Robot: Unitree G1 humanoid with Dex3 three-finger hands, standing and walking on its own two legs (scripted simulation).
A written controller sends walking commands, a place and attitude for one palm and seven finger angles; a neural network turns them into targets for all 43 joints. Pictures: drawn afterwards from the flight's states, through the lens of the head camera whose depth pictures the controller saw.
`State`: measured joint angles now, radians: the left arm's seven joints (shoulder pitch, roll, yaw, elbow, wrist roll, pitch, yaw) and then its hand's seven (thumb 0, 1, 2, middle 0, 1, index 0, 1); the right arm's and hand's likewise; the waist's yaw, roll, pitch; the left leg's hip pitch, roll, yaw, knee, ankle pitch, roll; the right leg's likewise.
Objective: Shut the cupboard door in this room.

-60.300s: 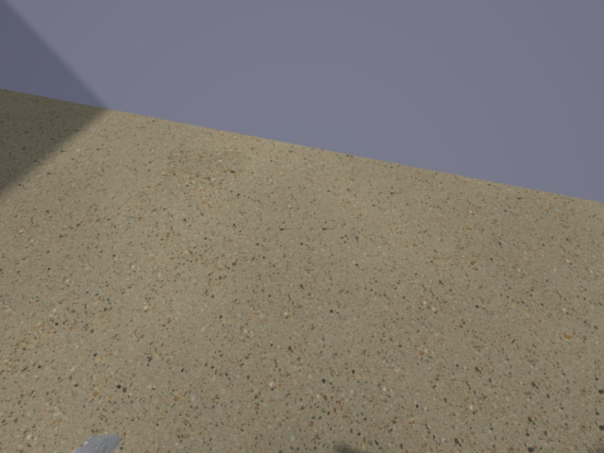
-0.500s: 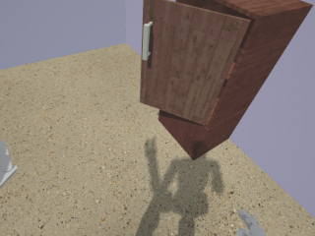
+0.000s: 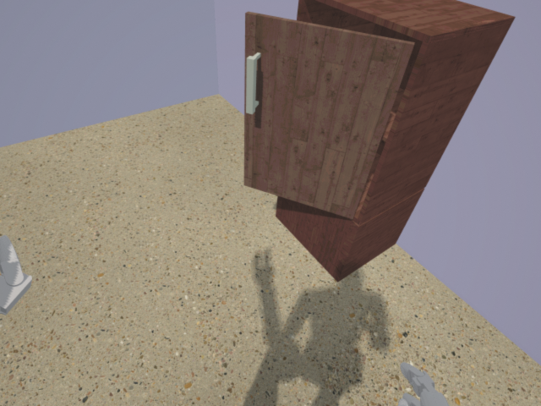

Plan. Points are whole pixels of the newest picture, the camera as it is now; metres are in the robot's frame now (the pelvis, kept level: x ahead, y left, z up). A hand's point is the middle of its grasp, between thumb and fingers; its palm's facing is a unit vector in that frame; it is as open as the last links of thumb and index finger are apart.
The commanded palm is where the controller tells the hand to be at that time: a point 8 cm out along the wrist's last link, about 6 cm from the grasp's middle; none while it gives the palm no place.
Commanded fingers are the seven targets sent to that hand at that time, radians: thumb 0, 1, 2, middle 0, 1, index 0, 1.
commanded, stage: stop stepping back and stand still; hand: left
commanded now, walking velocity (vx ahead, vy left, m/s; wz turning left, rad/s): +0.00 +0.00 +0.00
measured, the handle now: (254, 83) +0.93 +0.09 +0.07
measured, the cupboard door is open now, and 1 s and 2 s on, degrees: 33 33 33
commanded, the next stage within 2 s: let the arm hang, fingers relaxed in 0.14 s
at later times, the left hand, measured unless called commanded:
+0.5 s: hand out of the picture +0.10 +0.17 -0.15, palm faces -0.02 -0.98 -0.21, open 7.4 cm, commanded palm none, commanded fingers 0.00 0.90 0.90 -0.20 -0.30 -0.20 -0.30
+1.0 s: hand out of the picture -0.03 +0.19 -0.16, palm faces +0.05 -0.97 -0.23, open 7.3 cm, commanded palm none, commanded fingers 0.00 0.90 0.90 -0.20 -0.30 -0.20 -0.30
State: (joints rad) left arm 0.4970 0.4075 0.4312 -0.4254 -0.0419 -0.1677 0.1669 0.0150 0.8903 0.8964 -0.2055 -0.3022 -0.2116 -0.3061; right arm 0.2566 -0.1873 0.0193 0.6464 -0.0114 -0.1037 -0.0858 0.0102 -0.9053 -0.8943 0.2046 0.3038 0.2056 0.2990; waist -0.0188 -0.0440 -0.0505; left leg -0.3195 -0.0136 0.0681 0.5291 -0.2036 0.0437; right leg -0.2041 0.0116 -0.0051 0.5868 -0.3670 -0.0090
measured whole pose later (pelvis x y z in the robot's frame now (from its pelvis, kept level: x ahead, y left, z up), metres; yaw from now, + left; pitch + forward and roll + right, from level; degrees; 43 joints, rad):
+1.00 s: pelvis +0.00 -0.01 +0.01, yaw +1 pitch -2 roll -1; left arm 0.32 0.20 0.01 1.14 0.00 0.01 0.02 0.00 0.91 0.90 -0.20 -0.30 -0.20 -0.30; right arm 0.28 -0.17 0.00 1.12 -0.02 0.01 -0.03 0.00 -0.91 -0.89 0.20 0.30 0.21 0.30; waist -0.01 0.02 0.03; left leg -0.23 0.00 0.04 0.41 -0.14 0.03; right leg -0.08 0.03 -0.04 0.38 -0.26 -0.03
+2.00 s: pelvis +0.02 +0.00 +0.01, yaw +0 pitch -2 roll +0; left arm 0.20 0.27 0.01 1.13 0.01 -0.01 0.01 0.00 0.91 0.90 -0.20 -0.30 -0.20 -0.30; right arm 0.16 -0.27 -0.01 1.12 -0.01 0.00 -0.02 0.00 -0.91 -0.89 0.20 0.30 0.21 0.30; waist -0.01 0.00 0.03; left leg -0.18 -0.01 0.06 0.34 -0.13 0.03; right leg -0.04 0.02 -0.02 0.32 -0.25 -0.02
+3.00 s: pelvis +0.02 -0.04 +0.00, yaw +34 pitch +0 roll +3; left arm 0.21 0.23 0.06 0.89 0.03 0.02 0.02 0.01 0.90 0.90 -0.20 -0.30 -0.21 -0.30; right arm 0.18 -0.26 -0.09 0.89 -0.02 0.06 0.02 0.00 -0.91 -0.89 0.20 0.30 0.20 0.30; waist -0.03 -0.04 0.11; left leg -0.40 0.00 0.04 0.81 -0.43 -0.05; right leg -0.23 -0.14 -0.13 0.58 -0.34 0.03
